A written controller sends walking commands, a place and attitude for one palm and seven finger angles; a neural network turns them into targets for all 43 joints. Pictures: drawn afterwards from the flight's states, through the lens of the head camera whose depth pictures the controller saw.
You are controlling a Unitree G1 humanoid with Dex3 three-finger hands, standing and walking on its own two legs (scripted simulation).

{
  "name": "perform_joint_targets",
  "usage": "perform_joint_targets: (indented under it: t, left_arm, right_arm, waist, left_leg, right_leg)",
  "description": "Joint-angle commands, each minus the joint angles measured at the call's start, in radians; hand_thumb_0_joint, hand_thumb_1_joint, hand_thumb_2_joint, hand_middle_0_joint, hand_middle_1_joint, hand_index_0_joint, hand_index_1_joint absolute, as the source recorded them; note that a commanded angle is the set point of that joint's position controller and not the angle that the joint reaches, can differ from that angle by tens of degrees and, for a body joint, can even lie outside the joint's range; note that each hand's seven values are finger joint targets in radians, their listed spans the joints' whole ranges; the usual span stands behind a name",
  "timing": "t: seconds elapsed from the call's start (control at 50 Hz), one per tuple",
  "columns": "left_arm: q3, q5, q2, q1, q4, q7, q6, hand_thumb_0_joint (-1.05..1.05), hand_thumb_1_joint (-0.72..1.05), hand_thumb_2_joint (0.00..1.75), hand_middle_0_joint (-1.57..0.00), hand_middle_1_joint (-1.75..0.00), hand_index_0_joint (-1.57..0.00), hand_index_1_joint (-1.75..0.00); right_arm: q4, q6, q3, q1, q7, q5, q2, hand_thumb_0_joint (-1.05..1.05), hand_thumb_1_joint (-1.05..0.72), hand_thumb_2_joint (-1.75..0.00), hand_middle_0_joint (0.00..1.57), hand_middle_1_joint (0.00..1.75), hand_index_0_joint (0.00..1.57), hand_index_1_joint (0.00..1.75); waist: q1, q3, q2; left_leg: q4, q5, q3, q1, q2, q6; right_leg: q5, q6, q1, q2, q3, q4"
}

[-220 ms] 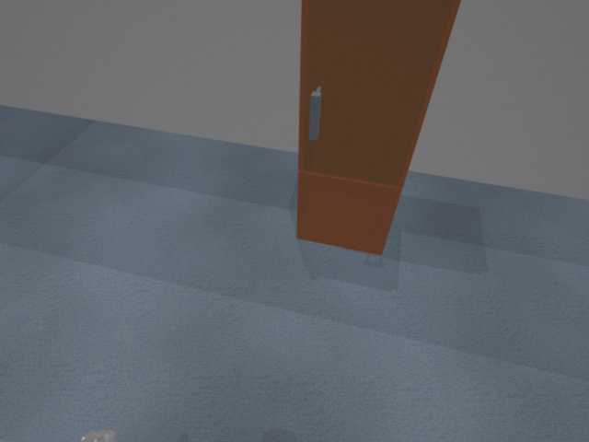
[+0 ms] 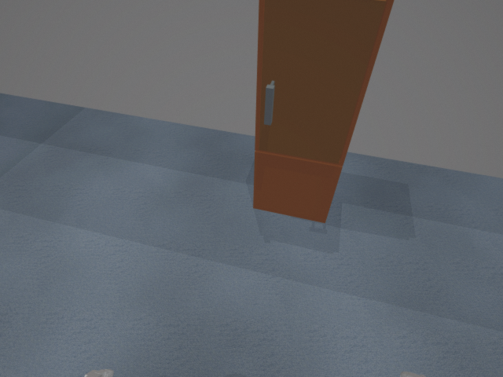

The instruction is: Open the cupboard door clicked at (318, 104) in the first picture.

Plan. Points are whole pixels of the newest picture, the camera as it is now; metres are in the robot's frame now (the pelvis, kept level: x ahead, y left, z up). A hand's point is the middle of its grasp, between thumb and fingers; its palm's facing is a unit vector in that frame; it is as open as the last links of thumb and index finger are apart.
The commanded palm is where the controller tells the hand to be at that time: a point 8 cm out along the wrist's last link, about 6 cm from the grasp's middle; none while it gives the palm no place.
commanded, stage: stand and wait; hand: left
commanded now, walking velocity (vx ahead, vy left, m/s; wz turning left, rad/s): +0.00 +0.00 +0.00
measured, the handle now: (270, 102) +1.03 +0.00 -0.10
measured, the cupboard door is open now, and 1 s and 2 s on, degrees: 0 0 0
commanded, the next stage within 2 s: look at it before walking up in 0.60 s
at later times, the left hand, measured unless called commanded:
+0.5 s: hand out of the picture +0.05 +0.24 -0.15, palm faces -0.02 -0.94 -0.34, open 7.4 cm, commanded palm none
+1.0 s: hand out of the picture +0.06 +0.24 -0.15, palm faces -0.02 -0.94 -0.34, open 7.3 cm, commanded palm none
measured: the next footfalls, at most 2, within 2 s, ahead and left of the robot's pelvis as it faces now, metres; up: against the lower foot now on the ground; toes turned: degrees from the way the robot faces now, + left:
none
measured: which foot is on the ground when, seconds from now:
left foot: down 0.00-1.00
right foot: down 0.00-1.00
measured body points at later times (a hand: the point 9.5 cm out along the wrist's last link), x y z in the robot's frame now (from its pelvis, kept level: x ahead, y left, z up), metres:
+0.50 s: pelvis -0.02 -0.01 +0.00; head -0.02 -0.01 +0.45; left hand +0.05 +0.29 -0.13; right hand +0.05 -0.31 -0.13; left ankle -0.01 +0.12 -0.74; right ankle -0.01 -0.13 -0.74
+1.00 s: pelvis -0.01 -0.01 +0.01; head -0.01 -0.01 +0.45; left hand +0.06 +0.29 -0.13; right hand +0.06 -0.30 -0.13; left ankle -0.01 +0.12 -0.74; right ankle -0.01 -0.13 -0.74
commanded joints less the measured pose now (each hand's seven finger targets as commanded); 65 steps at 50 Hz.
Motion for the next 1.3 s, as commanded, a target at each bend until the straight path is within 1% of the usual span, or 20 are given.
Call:
perform_joint_targets:
  t: [0.0,0.04,0.08,0.16,0.22,0.26,0.32,0.34,0.38,0.46,0.58,0.78,0.82,0.86,0.92,1.0,1.08,1.1,1.16,1.28]
  left_arm:
    - [0.054,0.003,0.214,-0.042,-0.058,0.015,-0.026,0.0,0.9,0.9,-0.2,-0.3,-0.2,-0.3]
    - [0.055,0.003,0.213,-0.04,-0.051,0.014,-0.027,0.0,0.9,0.9,-0.2,-0.3,-0.2,-0.3]
    - [0.055,0.002,0.213,-0.036,-0.046,0.015,-0.029,0.0,0.9,0.9,-0.2,-0.3,-0.2,-0.3]
    - [0.055,0.002,0.214,-0.034,-0.034,0.014,-0.029,0.0,0.9,0.9,-0.2,-0.3,-0.2,-0.3]
    - [0.053,0.001,0.215,-0.029,-0.02,0.013,-0.03,0.0,0.9,0.9,-0.2,-0.3,-0.2,-0.3]
    - [0.054,0.001,0.214,-0.025,-0.014,0.013,-0.031,0.0,0.9,0.9,-0.2,-0.3,-0.2,-0.3]
    - [0.052,0.0,0.217,-0.025,-0.004,0.012,-0.03,0.0,0.9,0.9,-0.2,-0.3,-0.2,-0.3]
    - [0.052,0.0,0.217,-0.024,-0.002,0.012,-0.03,0.0,0.9,0.9,-0.2,-0.3,-0.2,-0.3]
    - [0.053,0.0,0.217,-0.022,0.001,0.013,-0.031,0.0,0.9,0.9,-0.2,-0.3,-0.2,-0.3]
    - [0.051,0.001,0.219,-0.024,0.006,0.012,-0.03,0.0,0.9,0.9,-0.2,-0.3,-0.2,-0.3]
    - [0.05,0.002,0.218,-0.024,0.009,0.011,-0.028,0.0,0.9,0.9,-0.2,-0.3,-0.2,-0.3]
    - [0.051,0.003,0.213,-0.026,0.008,0.011,-0.029,0.0,0.9,0.9,-0.2,-0.3,-0.2,-0.3]
    - [0.051,0.003,0.213,-0.024,0.007,0.011,-0.029,0.0,0.9,0.9,-0.2,-0.3,-0.2,-0.3]
    - [0.051,0.003,0.214,-0.023,0.007,0.011,-0.03,0.0,0.9,0.9,-0.2,-0.3,-0.2,-0.3]
    - [0.05,0.003,0.214,-0.023,0.008,0.011,-0.031,0.0,0.9,0.9,-0.2,-0.3,-0.2,-0.3]
    - [0.051,0.002,0.216,-0.022,0.01,0.012,-0.033,0.0,0.9,0.9,-0.2,-0.3,-0.2,-0.3]
    - [0.05,0.003,0.217,-0.024,0.012,0.012,-0.032,0.0,0.9,0.9,-0.2,-0.3,-0.2,-0.3]
    - [0.05,0.002,0.217,-0.022,0.011,0.012,-0.032,0.0,0.9,0.9,-0.2,-0.3,-0.2,-0.3]
    - [0.051,0.003,0.218,-0.023,0.01,0.013,-0.033,0.0,0.9,0.9,-0.2,-0.3,-0.2,-0.3]
    - [0.052,0.003,0.22,-0.024,0.011,0.013,-0.033,0.0,0.9,0.9,-0.2,-0.3,-0.2,-0.3]
  right_arm:
    - [-0.048,-0.027,-0.053,-0.041,-0.018,0.007,-0.208,0.0,-0.9,-0.9,0.2,0.3,0.2,0.3]
    - [-0.043,-0.026,-0.052,-0.044,-0.018,0.007,-0.208,0.0,-0.9,-0.9,0.2,0.3,0.2,0.3]
    - [-0.035,-0.026,-0.052,-0.039,-0.018,0.008,-0.206,0.0,-0.9,-0.9,0.2,0.3,0.2,0.3]
    - [-0.019,-0.024,-0.05,-0.032,-0.017,0.01,-0.206,0.0,-0.9,-0.9,0.2,0.3,0.2,0.3]
    - [-0.006,-0.025,-0.049,-0.027,-0.017,0.011,-0.208,0.0,-0.9,-0.9,0.2,0.3,0.2,0.3]
    - [0.002,-0.024,-0.048,-0.023,-0.016,0.011,-0.211,0.0,-0.9,-0.9,0.2,0.3,0.2,0.3]
    - [0.013,-0.024,-0.046,-0.015,-0.016,0.012,-0.212,0.0,-0.9,-0.9,0.2,0.3,0.2,0.3]
    - [0.017,-0.024,-0.045,-0.016,-0.016,0.012,-0.212,0.0,-0.9,-0.9,0.2,0.3,0.2,0.3]
    - [0.022,-0.024,-0.045,-0.009,-0.016,0.012,-0.213,0.0,-0.9,-0.9,0.2,0.3,0.2,0.3]
    - [0.03,-0.021,-0.045,-0.005,-0.015,0.013,-0.214,0.0,-0.9,-0.9,0.2,0.3,0.2,0.3]
    - [0.035,-0.023,-0.044,-0.001,-0.014,0.012,-0.215,0.0,-0.9,-0.9,0.2,0.3,0.2,0.3]
    - [0.035,-0.025,-0.044,-0.002,-0.014,0.012,-0.216,0.0,-0.9,-0.9,0.2,0.3,0.2,0.3]
    - [0.036,-0.026,-0.043,-0.003,-0.014,0.013,-0.215,0.0,-0.9,-0.9,0.2,0.3,0.2,0.3]
    - [0.034,-0.026,-0.043,-0.002,-0.014,0.013,-0.218,0.0,-0.9,-0.9,0.2,0.3,0.2,0.3]
    - [0.036,-0.026,-0.043,-0.008,-0.014,0.013,-0.215,0.0,-0.9,-0.9,0.2,0.3,0.2,0.3]
    - [0.036,-0.027,-0.042,-0.006,-0.015,0.014,-0.218,0.0,-0.9,-0.9,0.2,0.3,0.2,0.3]
    - [0.037,-0.025,-0.041,-0.014,-0.016,0.014,-0.217,0.0,-0.9,-0.9,0.2,0.3,0.2,0.3]
    - [0.037,-0.026,-0.042,-0.01,-0.016,0.014,-0.218,0.0,-0.9,-0.9,0.2,0.3,0.2,0.3]
    - [0.035,-0.026,-0.041,-0.011,-0.016,0.015,-0.218,0.0,-0.9,-0.9,0.2,0.3,0.2,0.3]
    - [0.035,-0.025,-0.04,-0.016,-0.017,0.015,-0.219,0.0,-0.9,-0.9,0.2,0.3,0.2,0.3]
  waist:
    - [-0.011,-0.052,-0.005]
    - [-0.01,-0.035,-0.001]
    - [-0.01,-0.045,-0.008]
    - [-0.009,-0.036,-0.004]
    - [-0.01,-0.038,-0.006]
    - [-0.007,-0.034,0.006]
    - [-0.009,-0.034,0.002]
    - [-0.007,-0.021,0.0]
    - [-0.008,-0.031,-0.003]
    - [-0.009,-0.009,-0.009]
    - [-0.009,0.0,-0.002]
    - [-0.01,-0.005,-0.004]
    - [-0.007,-0.016,0.005]
    - [-0.008,-0.031,-0.002]
    - [-0.008,-0.024,0.001]
    - [-0.009,-0.045,-0.003]
    - [-0.009,-0.022,-0.001]
    - [-0.009,-0.035,0.009]
    - [-0.008,-0.041,0.0]
    - [-0.008,-0.029,-0.002]
  left_leg:
    - [-0.076,0.228,-0.083,0.011,0.116,0.031]
    - [-0.081,0.213,-0.084,0.005,0.115,0.029]
    - [-0.083,0.21,-0.084,0.012,0.116,0.028]
    - [-0.095,0.177,-0.09,0.004,0.116,0.026]
    - [-0.101,0.174,-0.091,0.011,0.117,0.024]
    - [-0.102,0.174,-0.092,0.009,0.119,0.024]
    - [-0.111,0.159,-0.095,0.004,0.118,0.021]
    - [-0.114,0.154,-0.096,-0.001,0.119,0.021]
    - [-0.116,0.154,-0.096,0.003,0.121,0.021]
    - [-0.122,0.129,-0.098,-0.002,0.121,0.019]
    - [-0.136,0.101,-0.104,-0.01,0.121,0.02]
    - [-0.138,0.115,-0.103,-0.002,0.124,0.02]
    - [-0.136,0.132,-0.101,0.0,0.126,0.02]
    - [-0.13,0.155,-0.103,0.012,0.127,0.02]
    - [-0.132,0.16,-0.099,0.014,0.127,0.019]
    - [-0.126,0.196,-0.094,0.028,0.13,0.017]
    - [-0.132,0.187,-0.094,0.026,0.129,0.016]
    - [-0.133,0.193,-0.094,0.029,0.129,0.017]
    - [-0.132,0.212,-0.097,0.036,0.131,0.017]
    - [-0.137,0.211,-0.094,0.037,0.13,0.015]
  right_leg:
    - [0.218,-0.045,0.003,-0.097,0.084,-0.074]
    - [0.208,-0.045,-0.003,-0.098,0.085,-0.085]
    - [0.21,-0.046,0.005,-0.1,0.088,-0.09]
    - [0.169,-0.047,0.005,-0.1,0.093,-0.11]
    - [0.17,-0.047,0.005,-0.102,0.098,-0.117]
    - [0.168,-0.047,0.008,-0.103,0.096,-0.121]
    - [0.151,-0.047,0.011,-0.103,0.099,-0.128]
    - [0.144,-0.047,0.008,-0.103,0.102,-0.133]
    - [0.14,-0.048,0.012,-0.104,0.101,-0.135]
    - [0.102,-0.046,-0.006,-0.103,0.103,-0.15]
    - [0.059,-0.045,-0.018,-0.099,0.109,-0.156]
    - [0.08,-0.043,-0.024,-0.096,0.108,-0.152]
    - [0.106,-0.042,-0.009,-0.097,0.104,-0.148]
    - [0.13,-0.043,-0.004,-0.096,0.103,-0.142]
    - [0.143,-0.042,-0.004,-0.098,0.101,-0.145]
    - [0.192,-0.043,0.015,-0.102,0.098,-0.138]
    - [0.185,-0.043,0.006,-0.101,0.1,-0.147]
    - [0.191,-0.043,0.015,-0.101,0.099,-0.144]
    - [0.211,-0.043,0.024,-0.1,0.096,-0.142]
    - [0.213,-0.043,0.023,-0.102,0.097,-0.15]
